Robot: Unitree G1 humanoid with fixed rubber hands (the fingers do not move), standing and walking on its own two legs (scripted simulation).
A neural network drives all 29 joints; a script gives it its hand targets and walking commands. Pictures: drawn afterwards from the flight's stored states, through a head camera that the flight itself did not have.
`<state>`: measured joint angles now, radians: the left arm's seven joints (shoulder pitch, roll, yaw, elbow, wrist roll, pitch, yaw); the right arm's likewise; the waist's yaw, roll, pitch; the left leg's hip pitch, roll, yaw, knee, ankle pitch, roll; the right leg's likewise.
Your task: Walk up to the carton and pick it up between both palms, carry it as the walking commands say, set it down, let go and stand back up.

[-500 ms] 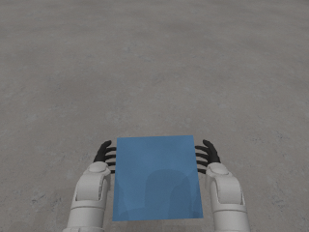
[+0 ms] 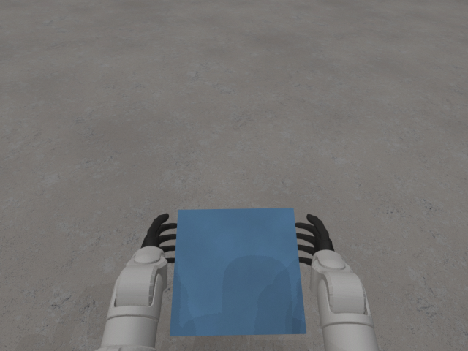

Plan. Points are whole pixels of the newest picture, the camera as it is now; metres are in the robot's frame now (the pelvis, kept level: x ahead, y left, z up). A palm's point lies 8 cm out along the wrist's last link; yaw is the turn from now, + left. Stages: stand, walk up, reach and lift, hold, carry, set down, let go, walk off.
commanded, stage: carry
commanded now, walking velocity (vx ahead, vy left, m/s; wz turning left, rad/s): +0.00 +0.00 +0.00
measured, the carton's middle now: (236, 272) +0.30 +0.00 -0.08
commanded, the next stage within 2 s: hold in 0.58 s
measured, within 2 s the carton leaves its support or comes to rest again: neither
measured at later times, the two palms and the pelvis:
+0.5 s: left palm (149, 252) +0.28 +0.16 +0.03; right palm (317, 252) +0.29 -0.14 +0.04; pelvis +0.01 +0.01 +0.00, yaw +0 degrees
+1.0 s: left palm (144, 236) +0.30 +0.16 +0.05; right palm (315, 236) +0.30 -0.13 +0.06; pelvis +0.01 +0.01 +0.01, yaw -1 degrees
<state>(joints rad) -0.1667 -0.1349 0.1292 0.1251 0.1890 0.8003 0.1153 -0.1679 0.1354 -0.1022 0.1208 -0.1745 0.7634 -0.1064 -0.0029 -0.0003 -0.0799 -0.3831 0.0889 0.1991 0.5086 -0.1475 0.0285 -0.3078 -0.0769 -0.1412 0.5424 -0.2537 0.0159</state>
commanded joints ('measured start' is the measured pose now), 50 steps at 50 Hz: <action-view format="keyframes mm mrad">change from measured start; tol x16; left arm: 1 -430 -833 -504 -96 -259 -64 -255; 28 -477 -851 -557 -207 -291 -83 -246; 50 -589 -1001 -405 141 -166 -82 -327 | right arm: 1 -468 867 531 -110 241 -46 228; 30 -324 885 460 -13 157 -45 240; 38 -618 903 528 -71 199 -116 319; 50 -656 935 388 139 148 -114 361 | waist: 1 1 -13 -268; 50 11 18 -112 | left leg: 1 170 88 -109 -72 20 -22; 25 134 103 -130 -101 -23 -14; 29 192 98 -120 -59 112 -12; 30 430 -172 -232 -116 140 12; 32 526 -147 -277 -75 197 11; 44 441 -153 -273 -162 -107 -32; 50 550 -147 -271 -164 67 -45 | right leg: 1 33 -95 90 -118 50 -7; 29 69 -95 84 -95 115 -1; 31 102 140 204 -178 220 -44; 50 70 143 219 -234 46 -64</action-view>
